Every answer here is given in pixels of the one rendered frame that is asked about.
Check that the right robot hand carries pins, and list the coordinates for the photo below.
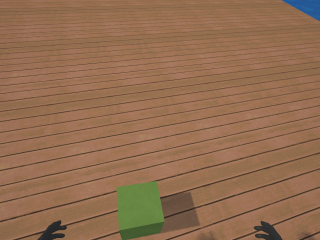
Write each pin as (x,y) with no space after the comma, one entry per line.
(267,228)

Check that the left robot hand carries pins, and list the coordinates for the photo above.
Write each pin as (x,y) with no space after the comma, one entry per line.
(55,226)

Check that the carton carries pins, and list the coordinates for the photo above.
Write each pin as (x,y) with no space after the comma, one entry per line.
(139,210)

